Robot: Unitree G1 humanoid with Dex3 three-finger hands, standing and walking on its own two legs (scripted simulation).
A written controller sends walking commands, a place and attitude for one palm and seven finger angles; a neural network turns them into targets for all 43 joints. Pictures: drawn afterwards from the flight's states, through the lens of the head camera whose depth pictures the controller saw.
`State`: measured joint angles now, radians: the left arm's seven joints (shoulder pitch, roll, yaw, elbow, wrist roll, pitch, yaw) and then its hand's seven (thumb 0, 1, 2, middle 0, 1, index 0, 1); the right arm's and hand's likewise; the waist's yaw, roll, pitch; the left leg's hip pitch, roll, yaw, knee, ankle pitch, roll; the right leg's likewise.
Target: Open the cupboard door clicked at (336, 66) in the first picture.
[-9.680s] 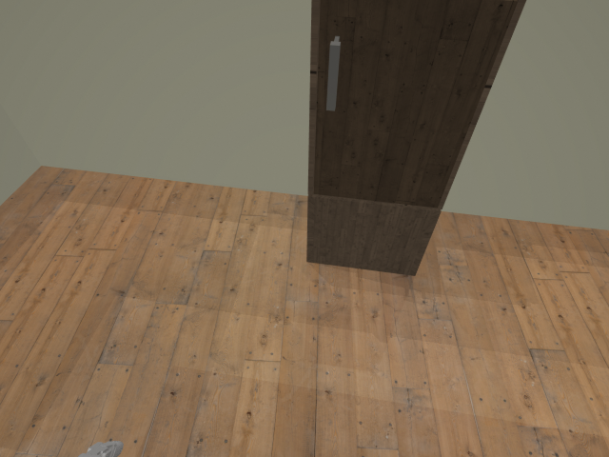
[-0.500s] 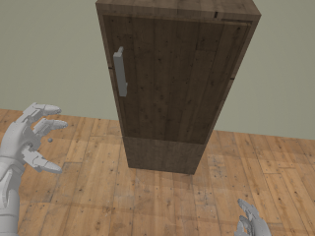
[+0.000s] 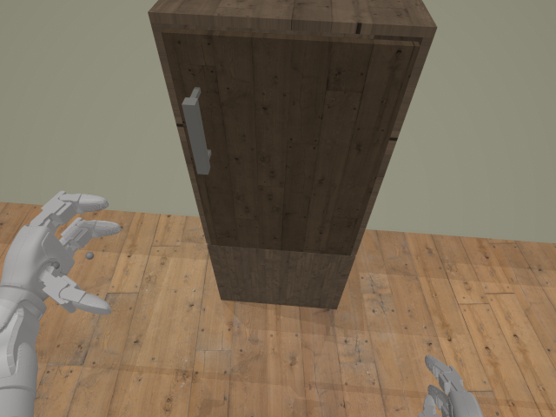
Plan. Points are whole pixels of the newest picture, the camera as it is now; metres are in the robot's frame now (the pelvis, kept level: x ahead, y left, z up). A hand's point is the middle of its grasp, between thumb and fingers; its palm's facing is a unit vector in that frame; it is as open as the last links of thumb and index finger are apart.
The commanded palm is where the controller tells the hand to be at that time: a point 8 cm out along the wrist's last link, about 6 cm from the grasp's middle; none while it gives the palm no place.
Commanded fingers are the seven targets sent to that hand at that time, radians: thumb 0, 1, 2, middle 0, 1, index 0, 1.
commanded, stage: move the hooked fingers beside the handle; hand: left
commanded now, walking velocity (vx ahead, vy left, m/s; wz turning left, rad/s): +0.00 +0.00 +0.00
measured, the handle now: (200, 132) +0.58 +0.19 +0.08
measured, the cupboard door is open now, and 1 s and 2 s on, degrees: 0 0 0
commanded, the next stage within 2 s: none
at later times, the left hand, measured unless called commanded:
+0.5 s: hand (116, 219) +0.35 +0.26 +0.10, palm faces -0.01 -1.00 +0.00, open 14.0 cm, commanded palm +0.33 +0.32 +0.10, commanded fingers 0.00 -0.50 0.30 -0.30 -1.20 -0.30 -1.20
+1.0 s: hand (138, 182) +0.43 +0.26 +0.09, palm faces -0.02 -1.00 +0.00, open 14.0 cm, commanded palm +0.41 +0.31 +0.09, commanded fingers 0.00 -0.50 0.30 -0.30 -1.20 -0.30 -1.20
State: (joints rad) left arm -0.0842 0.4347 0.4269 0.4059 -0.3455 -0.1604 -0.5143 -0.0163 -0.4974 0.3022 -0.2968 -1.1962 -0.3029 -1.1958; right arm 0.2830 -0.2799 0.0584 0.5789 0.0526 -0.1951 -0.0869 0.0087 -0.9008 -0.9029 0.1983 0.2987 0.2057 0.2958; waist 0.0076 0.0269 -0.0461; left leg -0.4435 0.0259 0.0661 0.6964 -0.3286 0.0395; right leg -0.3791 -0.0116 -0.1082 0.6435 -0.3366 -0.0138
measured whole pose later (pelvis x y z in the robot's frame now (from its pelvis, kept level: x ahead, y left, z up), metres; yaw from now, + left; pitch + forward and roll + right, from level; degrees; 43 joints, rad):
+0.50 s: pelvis -0.01 -0.01 -0.01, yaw +0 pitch +7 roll -1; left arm -0.39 0.51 0.44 0.75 -0.29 -0.21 -0.53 -0.02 -0.50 0.30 -0.30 -1.20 -0.30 -1.20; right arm 0.31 -0.30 0.05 0.60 0.06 -0.14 -0.09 0.01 -0.90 -0.90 0.20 0.30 0.21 0.30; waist -0.03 0.02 -0.05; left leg -0.53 0.04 0.07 0.74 -0.33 0.03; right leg -0.47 0.00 -0.11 0.70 -0.35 -0.03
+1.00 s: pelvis +0.00 +0.01 -0.01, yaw -2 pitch +11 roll -2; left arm -0.65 0.56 0.44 1.01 -0.21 -0.29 -0.48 -0.02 -0.50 0.30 -0.30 -1.20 -0.30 -1.20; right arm 0.37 -0.29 0.05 0.62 0.04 -0.04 -0.07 0.00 -0.90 -0.90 0.20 0.30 0.21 0.30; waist -0.09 0.01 -0.06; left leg -0.62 0.04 0.08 0.78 -0.36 0.05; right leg -0.56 0.00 -0.09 0.72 -0.35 -0.01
